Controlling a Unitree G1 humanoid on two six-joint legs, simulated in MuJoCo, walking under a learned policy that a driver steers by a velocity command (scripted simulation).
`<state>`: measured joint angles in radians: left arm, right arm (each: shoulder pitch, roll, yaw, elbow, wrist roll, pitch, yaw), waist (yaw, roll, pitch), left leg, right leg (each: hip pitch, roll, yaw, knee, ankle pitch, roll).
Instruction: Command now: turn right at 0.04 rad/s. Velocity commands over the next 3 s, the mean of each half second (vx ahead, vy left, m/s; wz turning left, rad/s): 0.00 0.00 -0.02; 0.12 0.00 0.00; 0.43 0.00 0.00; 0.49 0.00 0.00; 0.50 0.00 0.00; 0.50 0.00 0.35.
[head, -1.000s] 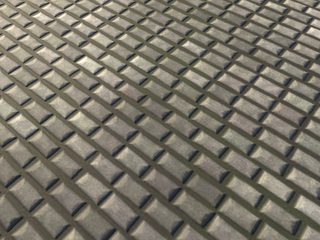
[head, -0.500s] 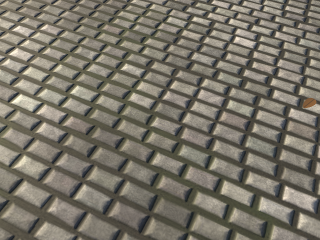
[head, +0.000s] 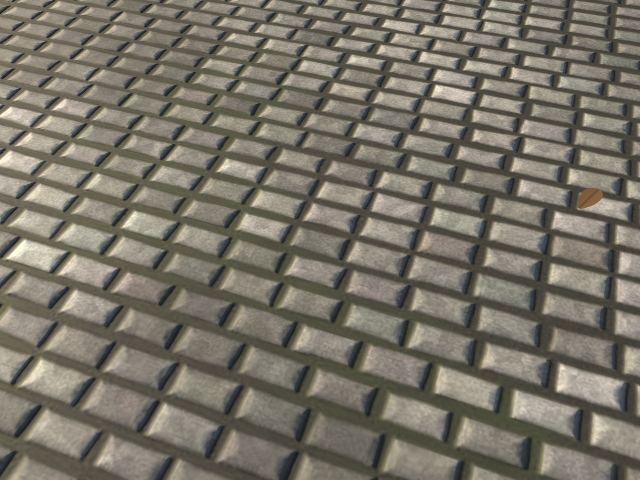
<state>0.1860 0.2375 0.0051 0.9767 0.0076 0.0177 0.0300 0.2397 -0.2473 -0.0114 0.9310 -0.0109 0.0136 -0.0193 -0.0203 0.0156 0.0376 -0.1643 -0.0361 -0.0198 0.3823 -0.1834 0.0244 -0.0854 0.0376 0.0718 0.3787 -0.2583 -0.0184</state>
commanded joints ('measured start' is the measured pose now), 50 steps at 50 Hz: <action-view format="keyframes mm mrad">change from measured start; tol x4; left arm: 1 20 113 15 5 -1 -14 6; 37 168 19 -15 165 2 -25 16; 44 273 95 39 161 10 -18 11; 50 130 53 45 93 6 -60 -4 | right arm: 1 17 -100 -22 3 0 -8 -3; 14 31 -72 -6 133 1 -6 -8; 30 64 -30 7 202 2 -8 -16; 38 78 -16 6 214 -1 -6 -18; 46 -24 5 -5 98 -26 -54 18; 48 52 19 -9 105 -12 -73 25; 50 266 -2 -28 176 -4 -86 16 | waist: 1 7 -65 9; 37 15 -18 11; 44 70 -165 170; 48 -2 -130 147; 50 -93 -27 108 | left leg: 1 41 98 -99 -52 108 16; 36 9 108 -99 -41 84 11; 37 17 98 -94 -44 12 12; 39 -29 49 -61 15 -212 29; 41 -170 8 -38 106 -389 47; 43 -293 -8 44 267 -285 40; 45 -332 41 47 340 -236 43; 47 -275 52 56 262 -246 54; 49 38 0 92 70 -147 62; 50 223 42 0 -1 -155 68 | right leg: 1 -77 -120 105 -91 142 -34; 9 -113 -114 108 -115 64 -42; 36 -111 -98 77 -77 120 -42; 38 -119 -81 82 -95 -79 -53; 41 -166 -114 187 -133 -507 -127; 43 -113 -241 358 -221 -598 -198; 45 -103 -299 405 -246 -495 -233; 47 -112 -282 344 -206 -395 -223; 49 -281 -192 219 -105 -301 -171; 50 -402 -129 135 36 -226 -138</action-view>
